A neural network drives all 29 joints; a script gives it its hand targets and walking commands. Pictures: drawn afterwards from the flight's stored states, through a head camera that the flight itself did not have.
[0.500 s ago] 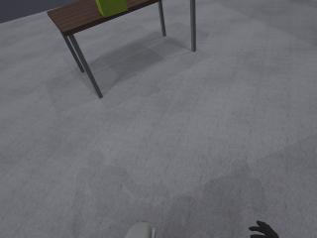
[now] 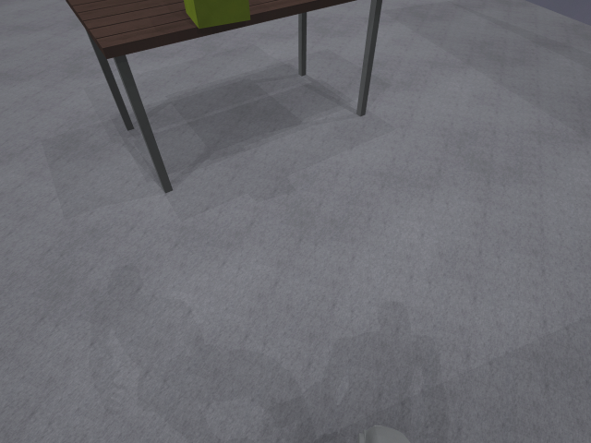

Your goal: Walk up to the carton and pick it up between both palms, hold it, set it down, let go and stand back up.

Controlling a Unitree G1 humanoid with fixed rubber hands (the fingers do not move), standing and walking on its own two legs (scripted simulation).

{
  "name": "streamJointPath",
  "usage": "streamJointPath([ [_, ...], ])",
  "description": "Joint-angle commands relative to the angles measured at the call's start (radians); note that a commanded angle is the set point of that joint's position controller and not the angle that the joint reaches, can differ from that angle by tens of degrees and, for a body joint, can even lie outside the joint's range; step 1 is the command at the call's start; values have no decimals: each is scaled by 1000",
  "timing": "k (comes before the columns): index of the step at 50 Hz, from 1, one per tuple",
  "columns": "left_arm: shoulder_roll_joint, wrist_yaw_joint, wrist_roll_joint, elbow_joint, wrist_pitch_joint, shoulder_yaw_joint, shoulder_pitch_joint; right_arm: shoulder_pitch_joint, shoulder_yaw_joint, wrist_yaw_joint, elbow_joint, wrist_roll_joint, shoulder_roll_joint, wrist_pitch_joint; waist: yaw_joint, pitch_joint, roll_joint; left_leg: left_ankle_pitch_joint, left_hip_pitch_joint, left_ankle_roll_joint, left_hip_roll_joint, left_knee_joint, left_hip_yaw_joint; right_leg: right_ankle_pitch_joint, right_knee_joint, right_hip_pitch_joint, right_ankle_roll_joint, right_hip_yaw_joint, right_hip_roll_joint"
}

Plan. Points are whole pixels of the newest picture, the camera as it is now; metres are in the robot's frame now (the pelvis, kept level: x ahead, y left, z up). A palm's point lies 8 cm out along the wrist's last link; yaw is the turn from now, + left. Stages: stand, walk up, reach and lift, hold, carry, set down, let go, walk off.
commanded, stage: walk up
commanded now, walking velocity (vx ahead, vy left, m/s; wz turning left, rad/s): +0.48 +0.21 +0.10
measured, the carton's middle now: out of the picture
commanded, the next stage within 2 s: none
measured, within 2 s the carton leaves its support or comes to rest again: neither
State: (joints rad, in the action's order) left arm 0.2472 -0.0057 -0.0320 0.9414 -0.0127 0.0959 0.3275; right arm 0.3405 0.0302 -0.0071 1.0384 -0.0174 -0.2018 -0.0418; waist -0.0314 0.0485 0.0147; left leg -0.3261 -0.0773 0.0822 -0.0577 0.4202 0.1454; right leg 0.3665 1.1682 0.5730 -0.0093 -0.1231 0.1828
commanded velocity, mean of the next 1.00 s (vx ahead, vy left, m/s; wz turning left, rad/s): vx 0.49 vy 0.12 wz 0.01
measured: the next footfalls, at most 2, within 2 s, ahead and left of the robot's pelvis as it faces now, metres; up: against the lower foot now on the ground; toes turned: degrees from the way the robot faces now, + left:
right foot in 0.26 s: +0.28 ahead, -0.07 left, +0.00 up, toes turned -10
left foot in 0.78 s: +0.57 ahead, +0.24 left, +0.00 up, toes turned +10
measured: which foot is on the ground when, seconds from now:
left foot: down 0.00-0.30, up 0.32-0.76, down 0.78-1.00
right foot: up 0.00-0.24, down 0.26-0.80, up 0.82-1.00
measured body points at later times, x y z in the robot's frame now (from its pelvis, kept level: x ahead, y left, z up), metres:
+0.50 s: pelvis +0.27 +0.01 +0.01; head +0.29 -0.02 +0.46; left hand +0.21 +0.27 -0.12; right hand +0.32 -0.24 -0.15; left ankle +0.29 +0.21 -0.62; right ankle +0.24 -0.07 -0.74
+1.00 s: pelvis +0.54 +0.15 +0.02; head +0.57 +0.18 +0.46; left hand +0.58 +0.41 -0.15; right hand +0.55 -0.11 -0.11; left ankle +0.53 +0.24 -0.74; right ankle +0.50 -0.02 -0.62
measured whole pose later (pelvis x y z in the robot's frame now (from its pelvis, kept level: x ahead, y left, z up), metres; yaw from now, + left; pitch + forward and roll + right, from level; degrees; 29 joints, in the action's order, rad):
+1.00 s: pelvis +0.54 +0.15 +0.02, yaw +1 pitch +0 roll -4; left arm 0.25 0.01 -0.02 1.02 -0.03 0.08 0.26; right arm 0.32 0.04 -0.01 1.02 -0.02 -0.21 -0.09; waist -0.03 0.06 0.01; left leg -0.24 -0.17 0.01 0.11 0.42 0.13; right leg 0.32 1.17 0.45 0.00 -0.08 0.08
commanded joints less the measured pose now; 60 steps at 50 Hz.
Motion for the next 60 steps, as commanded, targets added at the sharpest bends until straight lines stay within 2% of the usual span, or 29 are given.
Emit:
streamJointPath([
  [1,-3,12,-1,-110,19,-8,-48,24,-27,-5,-3,7,-6,-30,47,159,-158,339,-265,90,225,-313,-186,-185,-180,7,-13,-25,18],
  [4,32,9,11,-119,21,-11,-146,128,-25,-3,46,7,-27,-36,18,124,-37,522,-107,66,231,-279,-184,-236,-291,31,-2,-33,-18],
  [9,39,1,23,-130,-5,-36,-211,220,-12,11,88,-9,-89,-37,27,50,-35,1030,79,27,234,-104,-119,-182,-504,-108,43,-73,-137],
  [10,50,-7,24,-106,-13,-29,-145,220,-4,15,101,-8,-96,-34,52,5,-95,1110,143,22,238,-15,-98,-160,-523,-149,48,-75,-151],
  [11,70,-14,17,-93,-20,-25,-99,249,-9,18,104,-6,-91,-34,64,-33,-60,1139,92,8,219,78,-91,-136,-538,-281,64,-78,-162],
  [12,87,-21,19,-53,-27,-15,51,203,-8,18,87,-7,-94,-32,162,-89,-121,994,-14,4,205,228,-87,-179,-617,-488,83,-21,-132],
  [13,149,-32,10,-16,-36,1,200,190,9,21,78,-1,-120,-35,217,-174,-48,796,-180,-23,186,436,-86,-218,-644,-761,118,133,4],
  [14,268,-33,6,-1,-38,36,306,315,-14,18,53,15,-70,-37,213,-324,189,300,-458,-91,67,785,-69,-472,-689,-1035,270,587,343],
  [15,284,-32,26,34,-26,55,322,263,12,9,56,12,-93,-39,229,-342,192,-108,-532,-108,5,908,-113,-459,-783,-1023,373,788,390],
  [16,216,-30,38,52,-24,39,326,98,29,2,13,-8,-124,-45,234,-304,112,-106,-505,-99,38,914,-174,-561,-824,-907,316,756,313],
  [17,180,-35,20,45,-35,22,262,-13,46,1,-29,-14,-123,-47,210,-205,-29,-88,-549,-98,91,963,-212,-725,-798,-803,256,587,292],
  [18,121,-39,14,45,-43,0,164,-19,34,-4,-39,-12,-31,-36,159,-85,-85,-44,-620,-114,130,978,-196,-657,-811,-683,228,437,286],
  [20,41,-34,7,66,-54,-24,76,3,16,-12,-43,-24,71,-12,57,74,-50,60,-600,-105,151,895,-193,-494,-878,-458,131,250,191],
  [23,7,-11,13,87,-75,-48,77,64,23,-28,-43,-22,77,29,0,134,112,211,-481,-107,135,757,-132,-485,-926,-254,28,58,68],
  [24,10,-6,12,86,-76,-53,96,83,16,-38,-49,-17,86,38,-5,98,210,247,-465,-115,136,723,-122,-480,-925,-256,35,63,67],
  [27,13,8,13,91,-79,-67,106,-40,5,-64,-100,-4,31,40,7,118,239,376,-450,-126,161,554,-94,-366,-967,-232,16,-1,49],
  [29,49,10,26,108,-86,-64,161,-160,11,-71,-143,-5,-24,37,49,132,145,438,-460,-131,185,437,-63,-308,-1010,-230,21,9,77],
  [34,101,-7,16,116,-82,-39,254,-330,0,-72,-196,-9,-48,20,121,151,189,344,-433,-132,190,174,-8,-454,-1000,-415,47,37,135],
  [37,121,-16,3,119,-78,-26,242,-139,11,-46,-117,-8,-68,-13,38,-20,179,161,-252,-85,116,17,49,-649,-740,-619,46,-50,118],
  [38,52,-16,10,146,-66,-42,292,5,24,-38,-86,-16,-81,-40,-38,-165,106,146,22,-80,145,26,-13,-458,-522,-545,41,-72,38],
  [40,-44,-13,38,134,-67,-63,421,215,84,-22,-52,-32,-265,-62,-81,-430,-329,313,596,39,497,71,-502,157,-11,-67,-17,-7,-76],
  [41,17,-11,52,146,-60,-38,340,260,91,-12,-9,3,-322,-54,-112,-472,-326,376,552,94,567,-56,-660,224,100,0,-17,55,-109],
  [42,93,5,44,100,-59,-7,165,283,94,-4,3,13,-304,-49,-131,-399,-122,412,388,59,574,-145,-743,173,151,-26,-1,124,-100],
  [44,9,18,29,69,-55,-21,18,150,58,7,-22,-10,-208,-58,-66,-92,-4,705,142,-24,519,-70,-490,41,109,31,-5,126,-63],
  [45,-60,16,23,67,-43,-39,35,49,49,5,-38,-9,-173,-53,-2,-18,-70,700,71,-58,438,-66,-302,-4,71,36,3,123,-47],
  [48,-81,29,8,71,-5,-25,69,70,-10,-5,-2,-3,13,-45,45,29,-296,701,-28,-151,287,-107,-112,-110,-29,-51,22,86,-89],
  [52,-22,51,7,44,37,-15,18,74,-16,3,-2,-7,-41,-59,79,78,-247,559,-128,-79,339,-193,-126,-242,-113,-25,-7,45,-76],
  [56,-23,63,14,-11,36,-39,-169,133,-2,4,-3,-3,-80,-61,33,170,-269,448,-126,-48,346,-264,-100,-341,-277,53,-8,23,-42],
  [60,-4,69,20,-54,0,-53,-336,216,14,16,26,-5,-111,-62,-39,160,-103,473,76,3,377,-276,-120,-355,-478,133,-19,-11,-41],
])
